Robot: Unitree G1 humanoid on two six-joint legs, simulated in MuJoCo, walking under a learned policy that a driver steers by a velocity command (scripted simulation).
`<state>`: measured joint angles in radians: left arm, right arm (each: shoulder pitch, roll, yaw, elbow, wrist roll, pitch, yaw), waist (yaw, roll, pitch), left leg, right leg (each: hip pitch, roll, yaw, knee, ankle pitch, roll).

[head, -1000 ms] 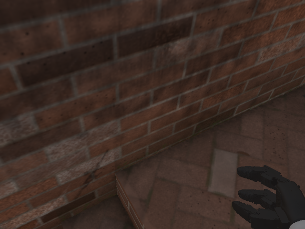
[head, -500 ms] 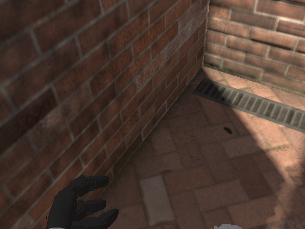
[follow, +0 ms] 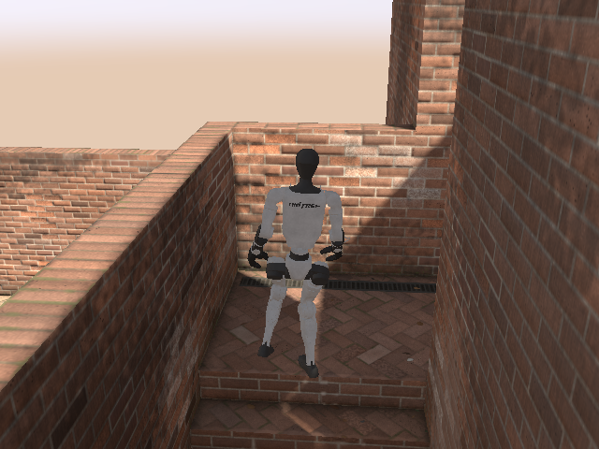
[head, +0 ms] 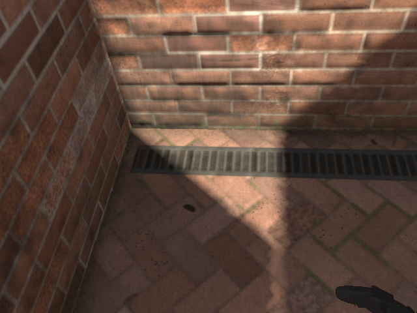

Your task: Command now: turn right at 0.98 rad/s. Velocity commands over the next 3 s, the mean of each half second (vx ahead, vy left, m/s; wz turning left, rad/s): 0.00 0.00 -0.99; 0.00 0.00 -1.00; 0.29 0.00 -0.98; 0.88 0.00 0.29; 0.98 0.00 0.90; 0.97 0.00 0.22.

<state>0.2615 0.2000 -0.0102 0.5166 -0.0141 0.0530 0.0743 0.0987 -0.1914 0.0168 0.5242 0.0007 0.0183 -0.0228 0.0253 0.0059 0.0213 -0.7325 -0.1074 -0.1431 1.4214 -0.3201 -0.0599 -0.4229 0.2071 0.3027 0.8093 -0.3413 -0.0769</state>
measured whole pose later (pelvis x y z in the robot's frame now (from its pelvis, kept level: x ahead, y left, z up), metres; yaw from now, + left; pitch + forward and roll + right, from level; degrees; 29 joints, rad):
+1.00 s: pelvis +0.16 +0.00 +0.02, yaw -59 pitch +6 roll +5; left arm 0.20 0.27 0.05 0.54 -0.04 0.01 0.01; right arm 0.02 -0.24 -0.03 0.58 0.00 0.00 -0.04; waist 0.00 0.00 0.06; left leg -0.61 -0.05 -0.10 0.98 -0.27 -0.01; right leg -0.44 0.08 0.26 0.63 -0.26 -0.03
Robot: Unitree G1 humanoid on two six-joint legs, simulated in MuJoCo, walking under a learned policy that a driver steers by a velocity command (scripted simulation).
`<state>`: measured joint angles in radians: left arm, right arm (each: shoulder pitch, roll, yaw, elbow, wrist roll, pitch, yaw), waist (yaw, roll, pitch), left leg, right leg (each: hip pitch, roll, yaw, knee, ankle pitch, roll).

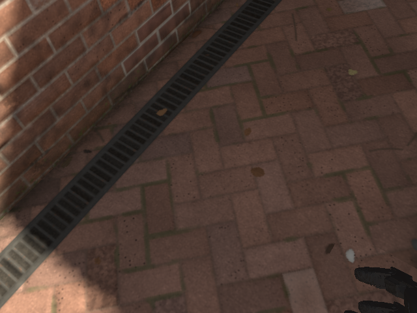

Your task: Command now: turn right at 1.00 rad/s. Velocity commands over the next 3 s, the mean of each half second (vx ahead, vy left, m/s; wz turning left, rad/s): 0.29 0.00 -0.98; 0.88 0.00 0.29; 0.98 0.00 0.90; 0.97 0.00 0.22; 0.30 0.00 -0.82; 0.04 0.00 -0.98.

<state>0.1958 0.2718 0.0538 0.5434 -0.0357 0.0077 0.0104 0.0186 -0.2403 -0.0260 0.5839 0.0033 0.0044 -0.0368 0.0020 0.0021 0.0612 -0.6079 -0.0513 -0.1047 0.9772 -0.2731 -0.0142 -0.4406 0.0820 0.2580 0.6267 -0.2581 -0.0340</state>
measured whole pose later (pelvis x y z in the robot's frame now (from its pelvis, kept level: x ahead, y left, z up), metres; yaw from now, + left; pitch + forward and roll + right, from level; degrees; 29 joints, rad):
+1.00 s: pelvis +0.42 -0.21 -0.04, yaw -19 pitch +2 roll -1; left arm 0.46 0.25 0.00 0.87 0.02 -0.12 0.02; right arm 0.14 -0.29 -0.04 0.60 0.00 -0.04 0.06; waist -0.01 0.05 0.00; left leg -0.52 -0.10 0.09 0.72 -0.28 0.24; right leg -0.06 0.00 -0.12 1.19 -0.39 0.02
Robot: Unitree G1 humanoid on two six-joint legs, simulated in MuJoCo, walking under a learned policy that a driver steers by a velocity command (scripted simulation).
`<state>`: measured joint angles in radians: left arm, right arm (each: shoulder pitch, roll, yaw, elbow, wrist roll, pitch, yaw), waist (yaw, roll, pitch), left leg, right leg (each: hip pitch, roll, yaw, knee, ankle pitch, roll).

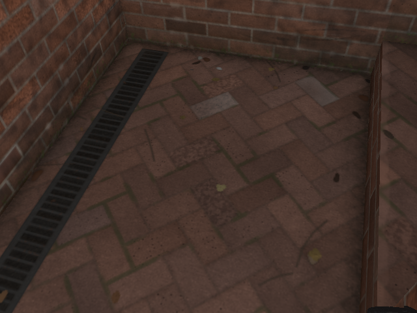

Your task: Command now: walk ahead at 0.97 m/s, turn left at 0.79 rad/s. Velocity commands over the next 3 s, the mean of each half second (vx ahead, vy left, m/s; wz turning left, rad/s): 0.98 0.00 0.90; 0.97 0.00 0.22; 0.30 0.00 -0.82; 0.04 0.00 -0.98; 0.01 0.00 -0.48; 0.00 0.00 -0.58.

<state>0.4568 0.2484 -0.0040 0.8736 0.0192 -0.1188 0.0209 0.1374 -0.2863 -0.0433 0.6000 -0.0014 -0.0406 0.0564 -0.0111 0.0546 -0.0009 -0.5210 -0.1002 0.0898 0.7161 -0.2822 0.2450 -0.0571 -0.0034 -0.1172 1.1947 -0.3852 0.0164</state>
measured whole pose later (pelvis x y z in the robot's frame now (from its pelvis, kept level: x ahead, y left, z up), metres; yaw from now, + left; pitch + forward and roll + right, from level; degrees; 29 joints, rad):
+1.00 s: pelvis +0.78 +0.25 +0.04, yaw +36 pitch -1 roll +0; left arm 0.15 0.34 0.04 0.80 -0.02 -0.09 0.00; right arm 0.41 -0.27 -0.06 0.76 -0.03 -0.09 -0.01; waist -0.04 -0.06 0.06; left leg -0.14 -0.01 0.12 0.44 -0.29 0.05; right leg -0.62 -0.07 0.11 1.22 -0.19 -0.05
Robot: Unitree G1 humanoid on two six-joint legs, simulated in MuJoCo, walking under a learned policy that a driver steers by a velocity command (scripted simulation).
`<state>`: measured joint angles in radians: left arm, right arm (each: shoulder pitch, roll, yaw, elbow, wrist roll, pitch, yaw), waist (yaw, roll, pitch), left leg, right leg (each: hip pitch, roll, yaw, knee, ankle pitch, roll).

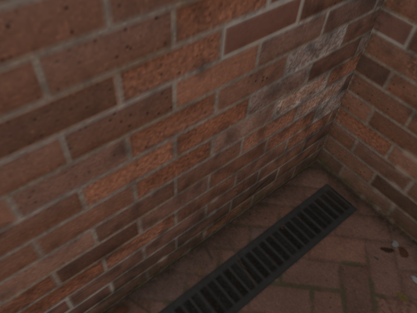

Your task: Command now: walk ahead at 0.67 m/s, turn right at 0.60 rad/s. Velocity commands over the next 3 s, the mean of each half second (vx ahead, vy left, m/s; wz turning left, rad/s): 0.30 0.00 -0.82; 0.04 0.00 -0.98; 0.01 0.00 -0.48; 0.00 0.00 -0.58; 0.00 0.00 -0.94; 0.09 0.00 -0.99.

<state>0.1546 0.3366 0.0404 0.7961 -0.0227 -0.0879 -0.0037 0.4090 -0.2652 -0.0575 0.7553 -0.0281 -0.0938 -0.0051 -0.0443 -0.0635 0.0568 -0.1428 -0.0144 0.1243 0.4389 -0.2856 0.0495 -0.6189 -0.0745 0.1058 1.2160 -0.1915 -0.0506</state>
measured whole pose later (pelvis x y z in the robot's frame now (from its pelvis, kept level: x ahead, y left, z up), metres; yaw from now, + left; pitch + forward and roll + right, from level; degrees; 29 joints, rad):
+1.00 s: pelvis +0.22 -0.06 -0.01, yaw -55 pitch +3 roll +0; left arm 0.24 0.35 0.09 0.53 -0.02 0.05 0.03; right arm 0.11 -0.34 -0.08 0.76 -0.02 -0.02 -0.04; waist 0.02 0.02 0.08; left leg -0.48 -0.01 -0.05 0.90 -0.41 -0.09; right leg -0.35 0.09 0.20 0.56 -0.26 0.00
